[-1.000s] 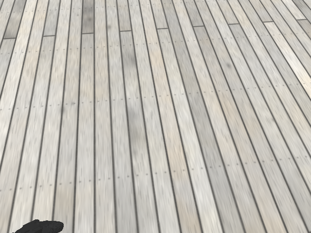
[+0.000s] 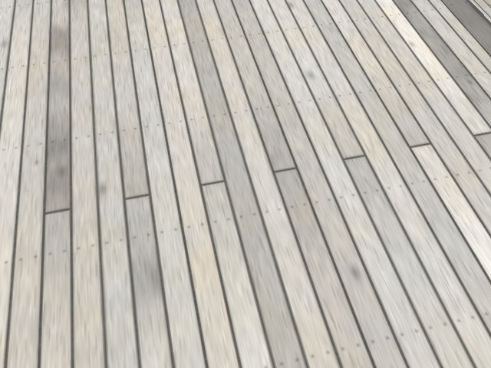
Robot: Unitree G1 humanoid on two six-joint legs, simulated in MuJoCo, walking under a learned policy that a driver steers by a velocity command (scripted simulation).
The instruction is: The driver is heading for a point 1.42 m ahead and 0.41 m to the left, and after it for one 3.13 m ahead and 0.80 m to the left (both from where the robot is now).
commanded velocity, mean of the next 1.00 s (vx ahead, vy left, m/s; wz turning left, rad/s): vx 0.87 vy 0.00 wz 0.52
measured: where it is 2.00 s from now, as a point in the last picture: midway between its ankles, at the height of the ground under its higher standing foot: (125, 88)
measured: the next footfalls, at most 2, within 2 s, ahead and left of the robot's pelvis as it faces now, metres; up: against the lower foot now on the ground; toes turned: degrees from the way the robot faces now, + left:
left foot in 0.26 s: +0.20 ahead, +0.16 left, +0.00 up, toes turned +21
right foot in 0.66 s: +0.66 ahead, +0.18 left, +0.00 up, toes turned +36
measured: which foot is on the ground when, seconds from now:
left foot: up 0.00-0.24, down 0.26-0.66, up 0.68-1.00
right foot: down 0.00-0.28, up 0.30-0.64, down 0.66-1.00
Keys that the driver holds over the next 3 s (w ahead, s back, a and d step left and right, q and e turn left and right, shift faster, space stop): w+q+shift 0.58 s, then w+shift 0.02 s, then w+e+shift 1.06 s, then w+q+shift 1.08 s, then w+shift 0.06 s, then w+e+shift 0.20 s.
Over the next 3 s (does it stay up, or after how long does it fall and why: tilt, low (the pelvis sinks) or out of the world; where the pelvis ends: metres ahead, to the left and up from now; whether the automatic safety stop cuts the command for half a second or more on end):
stays up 2.49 0.67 -0.01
